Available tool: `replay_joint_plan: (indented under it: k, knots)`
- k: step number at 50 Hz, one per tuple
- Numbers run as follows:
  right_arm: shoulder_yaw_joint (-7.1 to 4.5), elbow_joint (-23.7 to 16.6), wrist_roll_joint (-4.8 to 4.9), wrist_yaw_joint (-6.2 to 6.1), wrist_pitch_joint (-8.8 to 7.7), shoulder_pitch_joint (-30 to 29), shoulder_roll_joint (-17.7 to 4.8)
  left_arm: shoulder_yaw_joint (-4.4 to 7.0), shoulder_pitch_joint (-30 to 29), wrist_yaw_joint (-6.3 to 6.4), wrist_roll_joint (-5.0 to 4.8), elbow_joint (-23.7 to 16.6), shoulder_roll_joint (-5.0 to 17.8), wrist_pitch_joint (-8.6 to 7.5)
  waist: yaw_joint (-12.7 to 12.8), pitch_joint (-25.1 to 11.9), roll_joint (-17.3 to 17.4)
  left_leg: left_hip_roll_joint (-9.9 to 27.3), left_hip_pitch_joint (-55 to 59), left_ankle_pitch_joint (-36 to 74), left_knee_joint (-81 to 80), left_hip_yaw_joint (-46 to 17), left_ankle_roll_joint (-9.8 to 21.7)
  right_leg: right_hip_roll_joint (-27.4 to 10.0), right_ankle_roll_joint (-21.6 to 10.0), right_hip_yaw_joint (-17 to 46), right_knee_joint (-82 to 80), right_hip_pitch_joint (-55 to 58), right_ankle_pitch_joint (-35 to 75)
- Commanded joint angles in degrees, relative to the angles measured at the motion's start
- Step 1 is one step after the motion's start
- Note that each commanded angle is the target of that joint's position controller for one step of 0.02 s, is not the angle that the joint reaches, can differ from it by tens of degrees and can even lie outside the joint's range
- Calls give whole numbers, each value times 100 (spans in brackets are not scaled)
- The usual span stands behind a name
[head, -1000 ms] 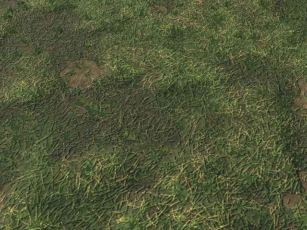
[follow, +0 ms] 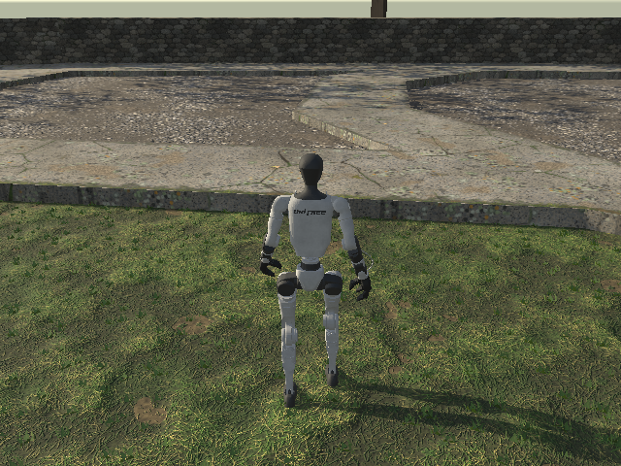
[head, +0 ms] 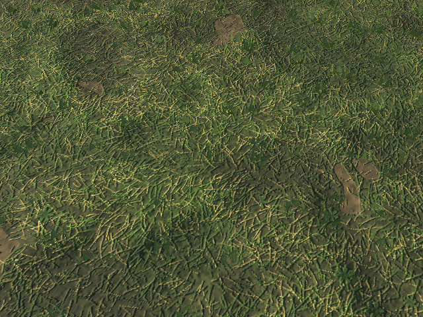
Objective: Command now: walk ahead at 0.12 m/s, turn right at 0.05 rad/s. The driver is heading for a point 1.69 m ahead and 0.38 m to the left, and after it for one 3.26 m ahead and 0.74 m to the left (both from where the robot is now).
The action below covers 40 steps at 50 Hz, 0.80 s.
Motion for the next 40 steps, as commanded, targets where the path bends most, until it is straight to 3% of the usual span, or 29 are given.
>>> replay_joint_plan:
  k: [1,2,3,4,6,8,10,11,13,16,18,24,32,35,40]
  knots:
    - [-128,-218,-14,-29,-55,-58,-736,280,449,51,84,-225,826,-90,430,-725,373,1034,-317,2800,610,-601,382,-200,-366,184,-805,1721,1915]
    - [-47,-238,-203,-2,-129,301,-538,327,575,103,156,-287,1151,-65,232,-1199,-274,647,-932,1314,1208,-386,92,-983,-782,868,-284,2774,4033]
    - [59,-91,-174,-10,-108,717,-230,222,610,120,158,-212,754,14,188,-1677,-883,453,-1311,-542,1713,-259,-190,-1584,-1494,1442,-197,3186,4200]
    - [40,-102,-136,-25,-14,448,-411,116,567,85,79,-192,378,65,326,-1558,-805,491,-1410,-1512,1908,-353,-335,-1604,-1633,1719,-423,2906,3411]
    - [-11,-143,-97,-98,205,97,-511,98,242,20,60,-121,432,101,256,-1114,-576,570,-1484,-1424,1763,-387,-434,-1349,-1357,1671,-745,2275,1756]
    - [-11,-30,-156,-150,362,237,-478,145,-361,10,54,-188,631,126,-33,-835,-522,610,-627,-190,856,-335,-429,-977,-936,1203,-941,1252,535]
    - [-2,-13,-220,-147,407,113,-591,155,-303,16,39,-103,578,144,99,-532,-354,659,-423,342,385,-361,-320,-444,-470,693,-997,832,-1199]
    - [-51,59,-166,-150,398,51,-771,152,-281,12,38,-95,540,146,249,-197,29,610,-866,-160,494,-281,-202,-220,-348,463,-987,954,-1558]
    - [-16,74,-153,-171,328,-133,-596,142,-237,32,65,15,512,83,254,-177,114,640,-899,-4,411,-292,-162,-202,-338,472,-733,1189,-844]
    - [-31,197,-135,-185,209,-142,-608,163,-74,73,3,196,491,34,291,-566,279,668,-725,740,422,-320,-225,-167,-457,315,-265,1698,891]
    - [-28,282,-110,-180,206,-144,-587,174,-38,76,-9,308,475,54,300,-648,277,645,-680,861,442,-294,-242,-161,-498,283,-185,1848,1199]
    - [-22,489,-108,-209,295,-156,-556,202,-69,86,-20,643,481,144,284,-416,215,593,-660,673,384,-252,-222,-108,-473,237,-246,1746,886]
    - [13,708,-101,-223,263,-106,-489,222,-99,171,-25,1108,537,208,314,-245,184,581,-855,512,265,-272,-183,-55,-377,157,-326,1888,478]
    - [-62,492,-32,-234,255,-377,-752,330,-113,296,-38,1151,814,256,386,-217,244,593,-1147,864,415,-469,-50,-78,-393,57,-222,2003,360]
    - [-157,177,-5,-299,308,-409,-721,439,97,430,-47,1205,858,357,424,-261,176,574,-1632,727,848,-772,111,-320,-543,92,-307,2005,-267]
